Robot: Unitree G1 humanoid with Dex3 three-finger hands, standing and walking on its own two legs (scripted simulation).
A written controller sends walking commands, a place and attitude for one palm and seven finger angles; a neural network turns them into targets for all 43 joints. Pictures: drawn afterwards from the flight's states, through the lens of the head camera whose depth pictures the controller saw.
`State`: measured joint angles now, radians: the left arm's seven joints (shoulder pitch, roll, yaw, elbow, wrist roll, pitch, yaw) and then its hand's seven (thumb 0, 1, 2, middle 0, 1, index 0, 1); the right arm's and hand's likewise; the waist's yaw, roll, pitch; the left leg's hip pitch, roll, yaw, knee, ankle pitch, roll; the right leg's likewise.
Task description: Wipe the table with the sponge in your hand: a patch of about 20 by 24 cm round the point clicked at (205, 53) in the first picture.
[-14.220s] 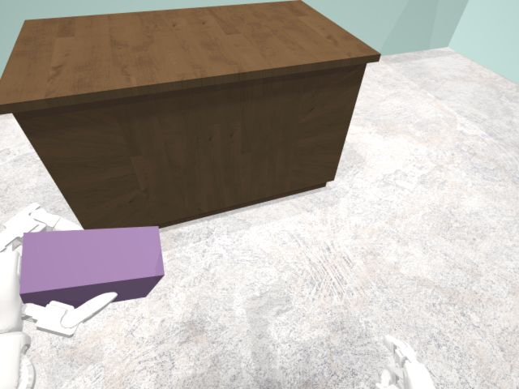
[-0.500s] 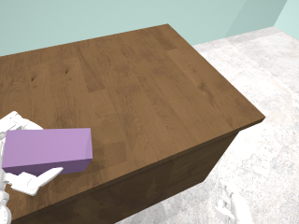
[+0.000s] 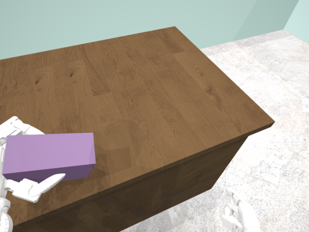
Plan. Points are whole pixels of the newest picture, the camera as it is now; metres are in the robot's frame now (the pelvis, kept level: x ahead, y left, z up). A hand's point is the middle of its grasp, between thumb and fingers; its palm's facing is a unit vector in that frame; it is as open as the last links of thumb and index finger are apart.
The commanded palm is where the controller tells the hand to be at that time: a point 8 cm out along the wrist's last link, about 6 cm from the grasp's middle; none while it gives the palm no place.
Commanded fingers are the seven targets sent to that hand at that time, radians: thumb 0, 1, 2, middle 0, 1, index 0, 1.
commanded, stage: come to a stop and stand still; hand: left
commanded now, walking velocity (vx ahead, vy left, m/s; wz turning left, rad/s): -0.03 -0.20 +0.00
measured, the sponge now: (67, 158) +0.23 +0.19 +0.14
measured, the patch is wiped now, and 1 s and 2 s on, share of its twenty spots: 0.00 0.00 0.00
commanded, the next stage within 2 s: look again from close up in 1.04 s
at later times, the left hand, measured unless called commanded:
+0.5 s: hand (15, 158) +0.21 +0.27 +0.16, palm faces +0.30 -0.87 -0.40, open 9.9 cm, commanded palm +0.16 +0.31 +0.18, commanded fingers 0.00 0.10 1.30 -1.20 -1.60 -1.20 -1.60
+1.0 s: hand (3, 148) +0.23 +0.30 +0.17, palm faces +0.36 -0.85 -0.38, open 9.9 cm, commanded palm +0.17 +0.33 +0.18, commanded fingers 0.00 0.10 1.30 -1.20 -1.60 -1.20 -1.60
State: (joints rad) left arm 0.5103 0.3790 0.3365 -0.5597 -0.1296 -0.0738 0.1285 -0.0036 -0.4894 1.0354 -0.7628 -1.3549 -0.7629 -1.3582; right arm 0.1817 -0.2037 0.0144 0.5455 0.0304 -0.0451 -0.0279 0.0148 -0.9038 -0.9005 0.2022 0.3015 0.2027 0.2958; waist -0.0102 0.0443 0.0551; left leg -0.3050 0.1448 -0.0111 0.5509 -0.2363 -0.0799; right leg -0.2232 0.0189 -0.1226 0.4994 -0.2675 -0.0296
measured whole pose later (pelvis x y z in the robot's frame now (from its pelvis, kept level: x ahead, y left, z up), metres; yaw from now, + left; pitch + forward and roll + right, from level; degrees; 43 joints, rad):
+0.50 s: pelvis -0.01 +0.03 +0.00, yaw -2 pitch -2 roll -2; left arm 0.44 0.40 0.38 -0.51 -0.04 -0.24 0.09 0.00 -0.49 1.04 -0.76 -1.36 -0.76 -1.36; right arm 0.23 -0.19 0.00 0.57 0.01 -0.17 -0.02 0.01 -0.90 -0.90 0.20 0.30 0.20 0.30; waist 0.01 -0.05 0.09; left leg -0.29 0.05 0.07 0.54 -0.23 0.01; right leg -0.22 -0.02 -0.07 0.48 -0.23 0.01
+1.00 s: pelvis +0.00 +0.06 +0.01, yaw -2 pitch -1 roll -2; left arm 0.42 0.37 0.37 -0.49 -0.03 -0.20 0.11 0.00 -0.49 1.04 -0.76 -1.36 -0.76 -1.36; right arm 0.19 -0.18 0.02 0.57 0.01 -0.15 -0.02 0.01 -0.90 -0.90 0.20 0.30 0.20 0.30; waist 0.02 -0.04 0.08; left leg -0.24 0.02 0.08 0.48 -0.22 0.04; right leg -0.16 -0.05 -0.06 0.38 -0.20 0.05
